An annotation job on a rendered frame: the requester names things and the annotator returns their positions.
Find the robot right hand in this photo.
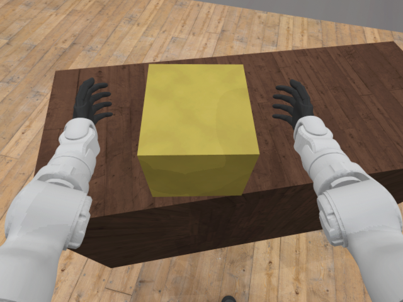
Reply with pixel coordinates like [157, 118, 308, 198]
[272, 79, 314, 130]

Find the left robot upper arm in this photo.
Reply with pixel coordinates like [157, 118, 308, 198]
[0, 180, 92, 302]

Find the right robot forearm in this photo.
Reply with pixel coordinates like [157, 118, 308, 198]
[293, 116, 402, 232]

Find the carton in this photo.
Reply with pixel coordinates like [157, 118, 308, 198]
[137, 64, 259, 197]

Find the right robot upper arm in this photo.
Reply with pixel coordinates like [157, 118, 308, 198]
[317, 179, 403, 302]

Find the pedestal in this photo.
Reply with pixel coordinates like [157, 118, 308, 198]
[34, 41, 403, 268]

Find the robot left hand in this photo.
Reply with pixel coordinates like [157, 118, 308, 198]
[72, 77, 113, 125]

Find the left robot forearm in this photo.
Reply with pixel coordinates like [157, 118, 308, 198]
[4, 118, 100, 239]

